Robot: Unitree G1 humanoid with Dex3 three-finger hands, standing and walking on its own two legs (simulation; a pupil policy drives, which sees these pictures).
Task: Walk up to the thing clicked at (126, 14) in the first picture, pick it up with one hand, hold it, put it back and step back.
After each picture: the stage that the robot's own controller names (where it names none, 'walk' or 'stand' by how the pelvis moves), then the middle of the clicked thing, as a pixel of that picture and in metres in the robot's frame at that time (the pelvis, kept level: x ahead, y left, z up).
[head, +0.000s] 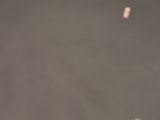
stand; (126, 12) +2.06 -0.62 -0.72
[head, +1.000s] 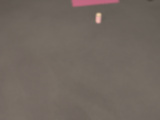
walk; (98, 18) +1.99 -0.10 -0.70
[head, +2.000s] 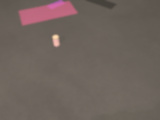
walk; (56, 40) +1.37 +0.39 -0.71
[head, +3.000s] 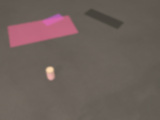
walk; (50, 73) +0.87 +0.30 -0.70
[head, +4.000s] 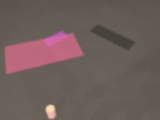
walk; (51, 111) +0.52 +0.23 -0.70
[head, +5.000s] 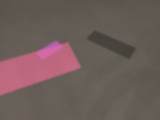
stand; out of the picture +0.30 +0.25 -0.70
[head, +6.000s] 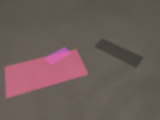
stand; out of the picture +0.32 +0.22 -0.72
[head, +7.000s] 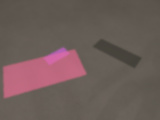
stand; out of the picture +0.32 +0.23 -0.72
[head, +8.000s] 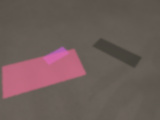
stand; out of the picture +0.30 +0.24 -0.73
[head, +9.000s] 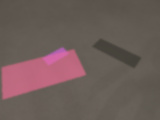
stand; out of the picture +0.30 +0.24 -0.73
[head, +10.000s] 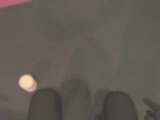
go down; (28, 83) +0.36 +0.26 -0.40
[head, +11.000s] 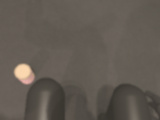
go down; (25, 74) +0.38 +0.27 -0.31
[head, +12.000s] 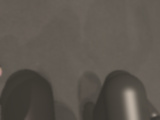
close in; out of the picture +0.35 +0.29 -0.23
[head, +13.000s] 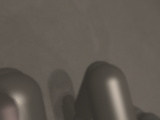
close; out of the picture +0.35 +0.30 -0.21
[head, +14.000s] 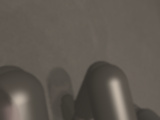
close; out of the picture +0.34 +0.30 -0.22
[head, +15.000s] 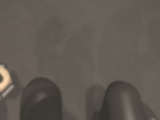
lift; out of the picture +0.29 +0.28 -0.09
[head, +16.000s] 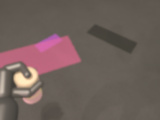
hold; (29, 86) +0.33 +0.18 +0.03
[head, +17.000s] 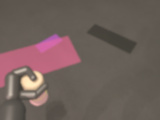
hold; (35, 88) +0.33 +0.18 -0.01
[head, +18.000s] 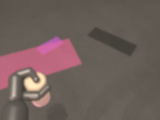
crouch; (38, 90) +0.33 +0.17 -0.01
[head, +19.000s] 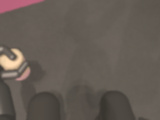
crouch; (16, 65) +0.39 +0.23 -0.09
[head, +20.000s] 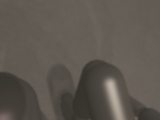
lower; out of the picture +0.38 +0.31 -0.21
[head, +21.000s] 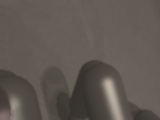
lower; out of the picture +0.37 +0.31 -0.22
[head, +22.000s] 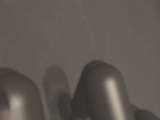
lower; out of the picture +0.37 +0.31 -0.22
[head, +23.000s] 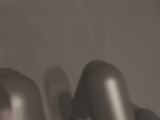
lower; out of the picture +0.37 +0.31 -0.22
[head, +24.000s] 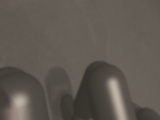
loosen; out of the picture +0.36 +0.30 -0.22
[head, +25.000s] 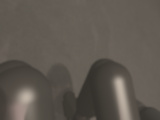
rise; out of the picture +0.36 +0.29 -0.21
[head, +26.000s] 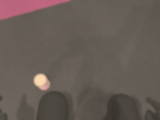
walk; (42, 82) +0.39 +0.24 -0.43
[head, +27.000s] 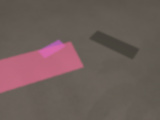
stand; out of the picture +0.33 +0.22 -0.66
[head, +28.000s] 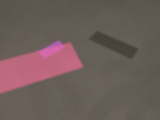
stand; out of the picture +0.34 +0.23 -0.67
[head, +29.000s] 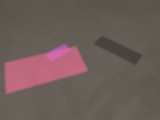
stand; out of the picture +0.35 +0.21 -0.71
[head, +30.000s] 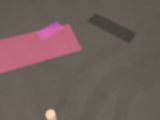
walk; (51, 116) +0.39 +0.19 -0.70
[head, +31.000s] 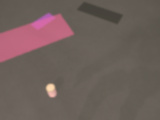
walk; (51, 90) +0.60 +0.27 -0.69
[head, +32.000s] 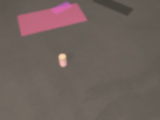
stand; (62, 60) +0.94 +0.23 -0.69
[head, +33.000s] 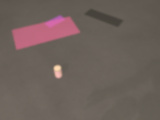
stand; (58, 71) +0.94 +0.25 -0.72
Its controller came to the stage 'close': yes
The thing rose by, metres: 0.70
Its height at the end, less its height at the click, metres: +0.00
